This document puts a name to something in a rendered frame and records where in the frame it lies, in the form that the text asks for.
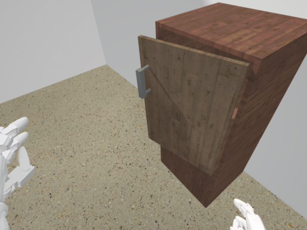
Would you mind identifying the left robot forearm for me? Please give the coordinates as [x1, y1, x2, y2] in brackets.
[0, 202, 10, 230]

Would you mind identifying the right robot hand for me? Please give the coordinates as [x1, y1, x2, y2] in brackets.
[230, 198, 266, 230]

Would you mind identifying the cupboard door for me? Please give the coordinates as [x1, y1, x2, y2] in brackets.
[138, 35, 250, 176]

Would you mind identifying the left robot hand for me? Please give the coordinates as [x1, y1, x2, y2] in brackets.
[0, 117, 35, 203]

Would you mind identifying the handle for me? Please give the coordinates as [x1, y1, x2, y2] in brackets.
[136, 65, 151, 99]

